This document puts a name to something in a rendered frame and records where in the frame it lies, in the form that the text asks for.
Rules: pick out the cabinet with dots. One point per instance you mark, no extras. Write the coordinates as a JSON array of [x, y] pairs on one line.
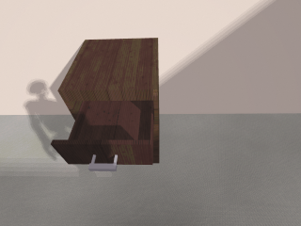
[[115, 70]]

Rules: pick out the drawer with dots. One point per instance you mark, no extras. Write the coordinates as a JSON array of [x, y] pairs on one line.
[[109, 128]]

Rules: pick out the handle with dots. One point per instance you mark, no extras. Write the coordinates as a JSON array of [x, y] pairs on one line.
[[103, 166]]

